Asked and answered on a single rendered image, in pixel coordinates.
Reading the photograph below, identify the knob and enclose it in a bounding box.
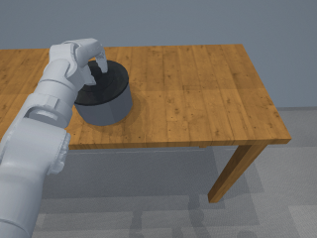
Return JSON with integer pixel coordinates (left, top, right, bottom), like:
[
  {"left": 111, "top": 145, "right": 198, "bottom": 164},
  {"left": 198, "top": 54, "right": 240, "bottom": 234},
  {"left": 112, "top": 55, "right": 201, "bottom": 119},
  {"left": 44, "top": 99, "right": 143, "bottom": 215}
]
[{"left": 89, "top": 65, "right": 103, "bottom": 81}]

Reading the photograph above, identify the table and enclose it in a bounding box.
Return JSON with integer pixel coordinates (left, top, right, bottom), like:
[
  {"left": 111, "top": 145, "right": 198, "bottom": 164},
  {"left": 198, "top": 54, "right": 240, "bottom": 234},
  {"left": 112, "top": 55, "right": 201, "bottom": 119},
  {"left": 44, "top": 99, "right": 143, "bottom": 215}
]
[{"left": 0, "top": 44, "right": 292, "bottom": 203}]

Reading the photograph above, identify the robot left hand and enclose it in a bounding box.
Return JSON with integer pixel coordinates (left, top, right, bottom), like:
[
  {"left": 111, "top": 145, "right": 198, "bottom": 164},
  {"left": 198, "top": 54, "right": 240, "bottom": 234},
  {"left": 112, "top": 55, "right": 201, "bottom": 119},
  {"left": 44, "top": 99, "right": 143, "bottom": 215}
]
[{"left": 73, "top": 38, "right": 108, "bottom": 86}]

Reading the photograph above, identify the lid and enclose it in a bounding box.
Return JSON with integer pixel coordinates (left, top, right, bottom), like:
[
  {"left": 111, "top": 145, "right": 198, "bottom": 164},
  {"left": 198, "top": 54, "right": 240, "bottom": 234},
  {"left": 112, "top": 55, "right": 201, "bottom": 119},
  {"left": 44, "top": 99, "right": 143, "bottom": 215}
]
[{"left": 74, "top": 59, "right": 129, "bottom": 106}]

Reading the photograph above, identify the robot left upper arm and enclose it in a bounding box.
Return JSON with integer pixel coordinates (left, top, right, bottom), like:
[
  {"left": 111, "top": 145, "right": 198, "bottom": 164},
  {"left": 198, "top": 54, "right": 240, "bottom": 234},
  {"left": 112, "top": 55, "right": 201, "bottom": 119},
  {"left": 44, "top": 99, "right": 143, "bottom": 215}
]
[{"left": 0, "top": 117, "right": 71, "bottom": 238}]

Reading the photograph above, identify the robot left forearm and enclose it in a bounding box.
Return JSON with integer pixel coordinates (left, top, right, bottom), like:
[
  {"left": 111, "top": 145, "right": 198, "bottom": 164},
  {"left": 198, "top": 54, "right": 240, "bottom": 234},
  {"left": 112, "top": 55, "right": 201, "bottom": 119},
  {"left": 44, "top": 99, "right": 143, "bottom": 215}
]
[{"left": 0, "top": 41, "right": 89, "bottom": 164}]

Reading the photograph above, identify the pot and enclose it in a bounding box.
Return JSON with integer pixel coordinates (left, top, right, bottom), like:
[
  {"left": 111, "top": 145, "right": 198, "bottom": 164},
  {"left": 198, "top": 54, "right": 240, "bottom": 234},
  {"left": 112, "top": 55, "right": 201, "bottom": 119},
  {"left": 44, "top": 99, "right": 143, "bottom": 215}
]
[{"left": 73, "top": 81, "right": 133, "bottom": 126}]

